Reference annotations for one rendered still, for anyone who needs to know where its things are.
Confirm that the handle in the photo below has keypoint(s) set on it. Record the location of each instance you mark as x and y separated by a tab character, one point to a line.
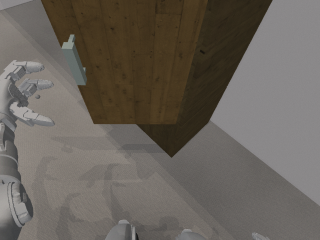
72	57

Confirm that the robot shin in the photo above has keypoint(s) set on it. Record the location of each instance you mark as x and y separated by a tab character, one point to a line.
123	222
186	230

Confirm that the cupboard door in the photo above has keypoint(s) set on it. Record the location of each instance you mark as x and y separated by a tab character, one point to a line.
137	54

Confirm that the left robot shin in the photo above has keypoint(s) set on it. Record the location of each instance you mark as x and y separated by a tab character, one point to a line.
123	222

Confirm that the left robot upper arm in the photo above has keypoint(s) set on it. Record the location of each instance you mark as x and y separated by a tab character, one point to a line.
15	210

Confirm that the right robot shin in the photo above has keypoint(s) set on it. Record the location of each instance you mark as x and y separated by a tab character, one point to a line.
186	230

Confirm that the robot left hand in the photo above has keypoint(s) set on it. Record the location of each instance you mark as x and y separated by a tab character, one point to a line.
9	93

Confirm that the robot left forearm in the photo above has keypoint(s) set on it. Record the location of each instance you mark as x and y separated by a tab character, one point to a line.
8	151

